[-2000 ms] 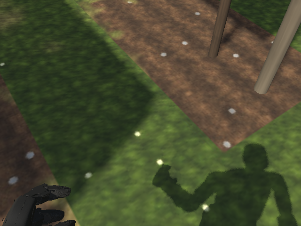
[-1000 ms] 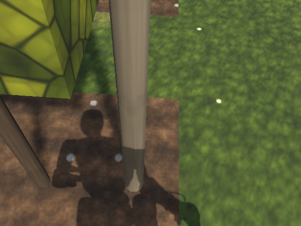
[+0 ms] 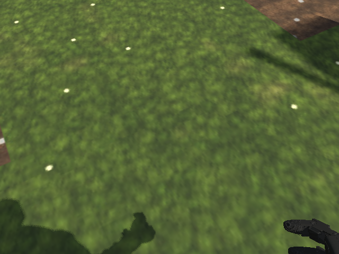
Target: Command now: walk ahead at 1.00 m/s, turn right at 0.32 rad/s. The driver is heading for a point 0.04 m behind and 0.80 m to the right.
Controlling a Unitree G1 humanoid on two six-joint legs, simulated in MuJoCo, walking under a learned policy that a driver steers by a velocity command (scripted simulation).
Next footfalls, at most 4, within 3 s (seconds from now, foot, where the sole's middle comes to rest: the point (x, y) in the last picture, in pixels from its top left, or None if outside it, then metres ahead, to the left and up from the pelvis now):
0.42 right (228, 222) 0.60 -0.13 -0.74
0.84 left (216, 155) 0.91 -0.09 -0.74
1.32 right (313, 150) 0.97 -0.53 -0.74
1.74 left None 1.20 -0.95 -0.74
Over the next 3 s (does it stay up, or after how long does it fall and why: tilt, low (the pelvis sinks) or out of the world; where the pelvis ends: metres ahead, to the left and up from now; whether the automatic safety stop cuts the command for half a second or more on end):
stays up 0.58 -1.31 0.03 its command is cut before an obstacle after 1.7 s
